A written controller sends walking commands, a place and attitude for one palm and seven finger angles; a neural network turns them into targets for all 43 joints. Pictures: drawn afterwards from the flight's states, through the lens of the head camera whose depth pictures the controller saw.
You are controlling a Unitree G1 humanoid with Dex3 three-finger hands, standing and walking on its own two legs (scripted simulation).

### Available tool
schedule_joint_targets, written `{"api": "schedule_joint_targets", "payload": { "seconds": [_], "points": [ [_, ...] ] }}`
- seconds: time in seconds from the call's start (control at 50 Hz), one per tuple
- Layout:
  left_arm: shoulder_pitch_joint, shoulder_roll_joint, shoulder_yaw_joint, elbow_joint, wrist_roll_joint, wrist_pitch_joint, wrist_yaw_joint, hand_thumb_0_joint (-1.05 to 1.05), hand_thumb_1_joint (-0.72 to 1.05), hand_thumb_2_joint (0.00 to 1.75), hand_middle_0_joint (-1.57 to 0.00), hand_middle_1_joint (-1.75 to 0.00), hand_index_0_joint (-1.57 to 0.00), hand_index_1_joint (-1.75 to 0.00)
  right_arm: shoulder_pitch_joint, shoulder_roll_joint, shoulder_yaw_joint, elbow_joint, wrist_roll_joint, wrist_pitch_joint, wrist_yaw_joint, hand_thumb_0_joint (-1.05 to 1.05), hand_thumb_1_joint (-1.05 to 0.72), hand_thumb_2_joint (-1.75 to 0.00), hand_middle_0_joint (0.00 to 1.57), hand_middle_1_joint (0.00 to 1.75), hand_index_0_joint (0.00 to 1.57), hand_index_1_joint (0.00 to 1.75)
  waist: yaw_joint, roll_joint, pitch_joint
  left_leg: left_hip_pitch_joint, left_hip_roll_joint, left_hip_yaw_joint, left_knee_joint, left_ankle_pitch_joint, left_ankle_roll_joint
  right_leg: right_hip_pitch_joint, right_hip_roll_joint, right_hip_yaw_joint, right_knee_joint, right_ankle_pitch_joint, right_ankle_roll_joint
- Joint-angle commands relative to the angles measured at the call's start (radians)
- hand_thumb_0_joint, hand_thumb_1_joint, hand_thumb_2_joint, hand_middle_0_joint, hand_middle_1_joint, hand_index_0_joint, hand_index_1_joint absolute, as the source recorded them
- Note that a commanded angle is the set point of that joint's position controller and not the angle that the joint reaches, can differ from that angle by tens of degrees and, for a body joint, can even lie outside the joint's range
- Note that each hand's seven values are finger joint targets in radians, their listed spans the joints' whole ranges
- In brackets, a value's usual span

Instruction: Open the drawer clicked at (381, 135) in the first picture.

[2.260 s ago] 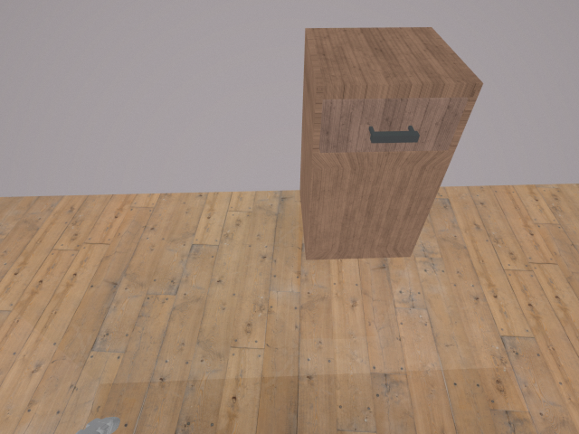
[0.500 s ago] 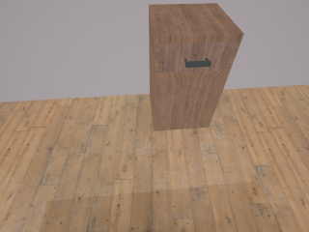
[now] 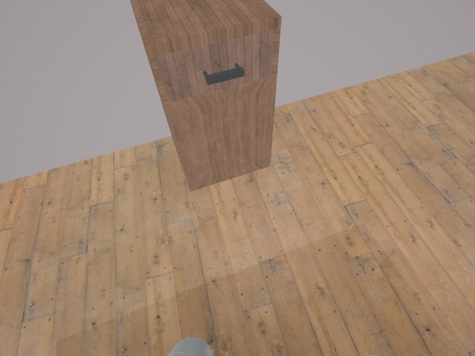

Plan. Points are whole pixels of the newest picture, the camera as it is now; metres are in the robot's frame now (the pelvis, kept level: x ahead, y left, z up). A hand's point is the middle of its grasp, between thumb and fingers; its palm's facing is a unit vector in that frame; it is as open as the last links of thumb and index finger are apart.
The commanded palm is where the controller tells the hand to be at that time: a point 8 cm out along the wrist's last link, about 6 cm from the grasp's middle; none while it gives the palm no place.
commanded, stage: walk to a spot facing it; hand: left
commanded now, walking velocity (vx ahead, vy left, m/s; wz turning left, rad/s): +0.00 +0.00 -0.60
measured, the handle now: (223, 72) +1.00 +0.15 -0.11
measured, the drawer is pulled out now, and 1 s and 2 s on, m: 0.00 0.00 0.00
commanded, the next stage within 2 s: turn to face it in 1.90 s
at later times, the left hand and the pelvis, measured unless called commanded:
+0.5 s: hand out of the picture +0.09 +0.27 -0.17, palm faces -0.24 -0.95 -0.22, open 7.4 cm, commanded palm none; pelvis -0.02 +0.07 +0.00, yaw -19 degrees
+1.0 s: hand (197, 331) +0.18 +0.11 -0.16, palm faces -0.57 -0.79 -0.22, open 7.4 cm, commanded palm none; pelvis +0.03 -0.02 +0.00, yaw -37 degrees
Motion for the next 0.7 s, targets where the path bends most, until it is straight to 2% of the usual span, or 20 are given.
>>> {"api": "schedule_joint_targets", "payload": {
  "seconds": [0.0,0.08,0.14,0.18,0.2,0.22,0.24,0.26,0.28,0.3,0.32,0.34,0.36,0.4,0.44,0.52,0.54,0.62,0.66,0.68],
  "points": [
    [0.055,0.212,0.062,-0.067,0.005,-0.014,0.013,0.0,0.9,0.9,-0.2,-0.3,-0.2,-0.3,-0.033,-0.082,-0.014,-0.096,-0.001,-0.031,-0.013,0.0,-0.9,-0.9,0.2,0.3,0.2,0.3,0.016,-0.13,-0.122,-0.069,0.003,-0.015,-0.06,-0.029,-0.001,0.182,-0.264,0.359,-0.146,0.115,-0.074],
    [0.044,0.23,0.066,-0.075,0.011,-0.006,0.012,0.0,0.9,0.9,-0.2,-0.3,-0.2,-0.3,-0.038,-0.083,-0.01,-0.114,0.005,-0.037,-0.014,0.0,-0.9,-0.9,0.2,0.3,0.2,0.3,0.02,-0.138,-0.135,0.005,-0.022,-0.017,-0.205,-0.069,0.014,0.16,-0.25,0.42,-0.144,0.12,-0.09],
    [0.015,0.247,0.069,-0.091,0.013,0.0,0.012,0.0,0.9,0.9,-0.2,-0.3,-0.2,-0.3,-0.008,-0.083,-0.01,-0.118,0.015,-0.044,-0.016,0.0,-0.9,-0.9,0.2,0.3,0.2,0.3,0.014,-0.144,-0.152,0.104,-0.052,-0.018,-0.344,-0.089,0.036,0.131,-0.235,0.453,-0.14,0.153,-0.078],
    [-0.031,0.254,0.07,-0.103,0.012,0.007,0.009,0.0,0.9,0.9,-0.2,-0.3,-0.2,-0.3,0.059,-0.086,-0.012,-0.108,0.018,-0.048,-0.019,0.0,-0.9,-0.9,0.2,0.3,0.2,0.3,-0.019,-0.168,-0.155,0.202,-0.069,-0.009,-0.465,-0.048,0.052,0.069,-0.209,0.45,-0.143,0.099,-0.046],
    [-0.054,0.253,0.07,-0.108,0.009,0.01,0.008,0.0,0.9,0.9,-0.2,-0.3,-0.2,-0.3,0.107,-0.092,-0.014,-0.096,0.02,-0.051,-0.021,0.0,-0.9,-0.9,0.2,0.3,0.2,0.3,-0.039,-0.174,-0.162,0.302,-0.077,-0.001,-0.566,0.01,0.062,0.009,-0.182,0.436,-0.14,0.047,-0.013],
    [-0.079,0.237,0.067,-0.118,0.007,0.011,0.007,0.0,0.9,0.9,-0.2,-0.3,-0.2,-0.3,0.166,-0.107,-0.016,-0.085,0.021,-0.059,-0.025,0.0,-0.9,-0.9,0.2,0.3,0.2,0.3,-0.071,-0.148,-0.185,0.44,-0.042,-0.021,-0.673,0.062,0.079,-0.081,-0.132,0.379,-0.09,-0.03,0.034],
    [-0.074,0.188,0.061,-0.137,0.0,0.015,0.001,0.0,0.9,0.9,-0.2,-0.3,-0.2,-0.3,0.188,-0.17,-0.028,-0.085,0.012,-0.068,-0.033,0.0,-0.9,-0.9,0.2,0.3,0.2,0.3,-0.084,0.032,-0.181,0.569,0.12,-0.192,-0.797,-0.042,0.131,-0.271,-0.026,0.266,0.043,-0.204,0.082],
    [-0.056,0.15,0.057,-0.143,-0.002,0.014,-0.011,0.0,0.9,0.9,-0.2,-0.3,-0.2,-0.3,0.133,-0.243,-0.039,-0.114,0.002,-0.065,-0.033,0.0,-0.9,-0.9,0.2,0.3,0.2,0.3,-0.062,0.282,-0.128,0.526,0.366,-0.42,-0.876,-0.077,0.185,-0.399,0.057,0.072,0.347,-0.365,0.123],
    [-0.077,0.201,0.075,-0.139,0.011,0.016,-0.012,0.0,0.9,0.9,-0.2,-0.3,-0.2,-0.3,0.056,-0.236,-0.033,-0.142,0.004,-0.058,-0.031,0.0,-0.9,-0.9,0.2,0.3,0.2,0.3,-0.046,0.191,-0.053,0.319,0.443,-0.415,-0.881,-0.022,0.235,-0.355,-0.028,0.025,0.548,-0.348,0.147],
    [-0.028,0.226,0.087,-0.108,0.022,0.024,-0.017,0.0,0.9,0.9,-0.2,-0.3,-0.2,-0.3,-0.013,-0.16,-0.011,-0.156,0.001,-0.061,-0.028,0.0,-0.9,-0.9,0.2,0.3,0.2,0.3,0.001,0.13,-0.037,0.207,0.348,-0.3,-0.875,-0.006,0.214,-0.273,-0.043,0.018,0.665,-0.257,0.159],
    [-0.007,0.211,0.091,-0.092,0.024,0.029,-0.025,0.0,0.9,0.9,-0.2,-0.3,-0.2,-0.3,-0.064,-0.135,0.0,-0.169,-0.001,-0.065,-0.031,0.0,-0.9,-0.9,0.2,0.3,0.2,0.3,0.031,0.141,-0.028,0.144,0.299,-0.221,-0.848,0.052,0.203,-0.246,-0.049,0.001,0.744,-0.226,0.162],
    [0.009,0.197,0.086,-0.082,0.024,0.034,-0.033,0.0,0.9,0.9,-0.2,-0.3,-0.2,-0.3,-0.069,-0.131,0.003,-0.171,-0.005,-0.068,-0.028,0.0,-0.9,-0.9,0.2,0.3,0.2,0.3,0.036,0.114,-0.013,0.128,0.246,-0.132,-0.836,0.086,0.192,-0.238,-0.059,-0.021,0.811,-0.185,0.163],
    [0.013,0.179,0.079,-0.082,0.022,0.037,-0.037,0.0,0.9,0.9,-0.2,-0.3,-0.2,-0.3,-0.05,-0.124,0.003,-0.165,-0.006,-0.072,-0.027,0.0,-0.9,-0.9,0.2,0.3,0.2,0.3,0.035,0.115,-0.008,0.171,0.215,-0.073,-0.818,0.138,0.187,-0.264,-0.066,-0.039,0.82,-0.169,0.168],
    [-0.03,0.155,0.065,-0.091,0.017,0.033,-0.041,0.0,0.9,0.9,-0.2,-0.3,-0.2,-0.3,0.045,-0.127,-0.001,-0.137,-0.006,-0.075,-0.028,0.0,-0.9,-0.9,0.2,0.3,0.2,0.3,-0.009,0.137,-0.021,0.322,0.192,-0.024,-0.763,0.251,0.191,-0.337,-0.078,-0.074,0.756,-0.17,0.175],
    [-0.082,0.143,0.057,-0.102,0.012,0.029,-0.04,0.0,0.9,0.9,-0.2,-0.3,-0.2,-0.3,0.134,-0.126,-0.005,-0.111,-0.005,-0.076,-0.028,0.0,-0.9,-0.9,0.2,0.3,0.2,0.3,-0.044,0.133,-0.023,0.401,0.22,-0.029,-0.744,0.365,0.205,-0.355,-0.098,-0.087,0.693,-0.188,0.181],
    [-0.148,0.132,0.048,-0.117,0.007,0.035,-0.039,0.0,0.9,0.9,-0.2,-0.3,-0.2,-0.3,0.202,-0.144,-0.015,-0.078,-0.006,-0.077,-0.024,0.0,-0.9,-0.9,0.2,0.3,0.2,0.3,-0.077,0.162,-0.014,0.427,0.276,-0.005,-0.732,0.471,0.225,-0.305,-0.137,-0.121,0.549,-0.233,0.183],
    [-0.149,0.124,0.046,-0.119,0.005,0.035,-0.04,0.0,0.9,0.9,-0.2,-0.3,-0.2,-0.3,0.198,-0.153,-0.019,-0.075,-0.008,-0.076,-0.023,0.0,-0.9,-0.9,0.2,0.3,0.2,0.3,-0.073,0.177,-0.029,0.43,0.29,0.014,-0.721,0.479,0.231,-0.28,-0.148,-0.129,0.502,-0.246,0.179],
    [-0.198,0.109,0.035,-0.127,0.009,0.023,-0.054,0.0,0.9,0.9,-0.2,-0.3,-0.2,-0.3,0.236,-0.173,-0.03,-0.048,-0.015,-0.078,-0.012,0.0,-0.9,-0.9,0.2,0.3,0.2,0.3,-0.102,0.201,-0.069,0.426,0.319,0.054,-0.731,0.225,0.213,-0.175,-0.137,-0.202,0.328,-0.292,0.15],
    [-0.213,0.101,0.036,-0.134,0.011,0.014,-0.06,0.0,0.9,0.9,-0.2,-0.3,-0.2,-0.3,0.231,-0.18,-0.033,-0.037,-0.017,-0.08,-0.008,0.0,-0.9,-0.9,0.2,0.3,0.2,0.3,-0.1,0.2,-0.053,0.383,0.341,0.061,-0.734,0.104,0.202,-0.125,-0.136,-0.216,0.256,-0.304,0.132],
    [-0.196,0.1,0.038,-0.129,0.011,0.008,-0.061,0.0,0.9,0.9,-0.2,-0.3,-0.2,-0.3,0.223,-0.18,-0.032,-0.032,-0.017,-0.081,-0.005,0.0,-0.9,-0.9,0.2,0.3,0.2,0.3,-0.084,0.19,-0.056,0.358,0.343,0.082,-0.71,0.08,0.186,-0.07,-0.128,-0.224,0.194,-0.287,0.121]
  ]
}}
